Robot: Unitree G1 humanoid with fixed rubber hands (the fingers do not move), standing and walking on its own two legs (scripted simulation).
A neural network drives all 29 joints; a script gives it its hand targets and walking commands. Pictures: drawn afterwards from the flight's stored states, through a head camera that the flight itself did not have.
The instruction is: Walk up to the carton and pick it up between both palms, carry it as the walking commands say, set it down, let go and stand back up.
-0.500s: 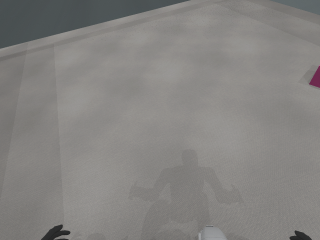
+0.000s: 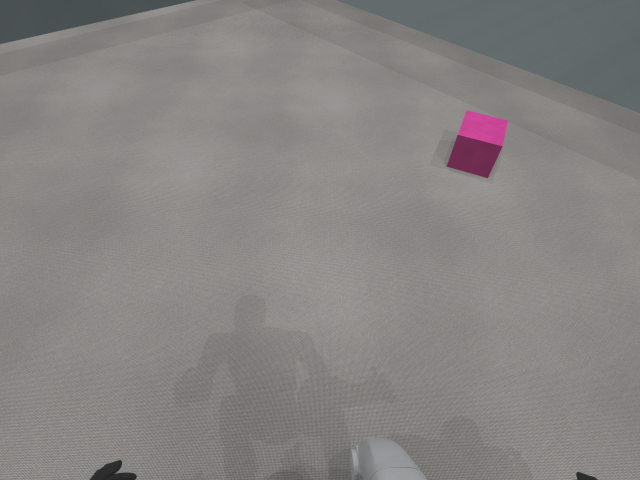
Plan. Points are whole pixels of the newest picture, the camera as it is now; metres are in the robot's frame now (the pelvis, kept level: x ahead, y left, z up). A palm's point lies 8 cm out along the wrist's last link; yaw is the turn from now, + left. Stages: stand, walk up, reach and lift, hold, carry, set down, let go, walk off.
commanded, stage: walk up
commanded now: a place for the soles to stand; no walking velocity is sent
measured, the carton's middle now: (477, 143) +1.70 -0.96 -0.65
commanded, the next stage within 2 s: none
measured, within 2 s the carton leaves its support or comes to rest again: neither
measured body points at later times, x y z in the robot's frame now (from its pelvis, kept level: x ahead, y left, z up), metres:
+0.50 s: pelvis +0.24 -0.05 -0.02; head +0.24 -0.05 +0.43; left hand +0.45 +0.22 -0.11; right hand +0.28 -0.38 -0.09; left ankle +0.32 +0.07 -0.71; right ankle +0.20 -0.19 -0.70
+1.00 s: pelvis +0.45 -0.15 -0.01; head +0.46 -0.16 +0.43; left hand +0.71 +0.06 -0.09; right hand +0.40 -0.49 -0.09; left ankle +0.57 -0.06 -0.68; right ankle +0.44 -0.29 -0.71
